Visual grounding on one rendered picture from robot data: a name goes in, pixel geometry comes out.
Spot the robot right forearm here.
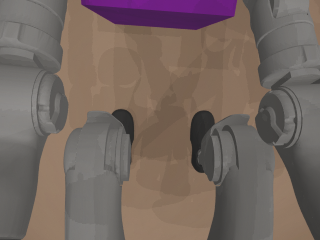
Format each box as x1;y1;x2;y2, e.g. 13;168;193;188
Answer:
242;0;320;90

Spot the carton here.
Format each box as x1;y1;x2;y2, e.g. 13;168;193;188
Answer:
81;0;237;30

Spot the right robot shin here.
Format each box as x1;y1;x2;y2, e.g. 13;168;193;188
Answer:
197;114;275;175

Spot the right robot upper arm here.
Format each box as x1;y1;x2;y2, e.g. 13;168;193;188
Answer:
255;83;320;240

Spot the robot left forearm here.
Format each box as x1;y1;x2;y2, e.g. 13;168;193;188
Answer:
0;0;68;74

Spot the left robot upper arm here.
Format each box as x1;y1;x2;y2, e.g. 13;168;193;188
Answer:
0;64;69;240

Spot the robot left thigh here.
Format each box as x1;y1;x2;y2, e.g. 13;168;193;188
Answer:
64;122;131;240

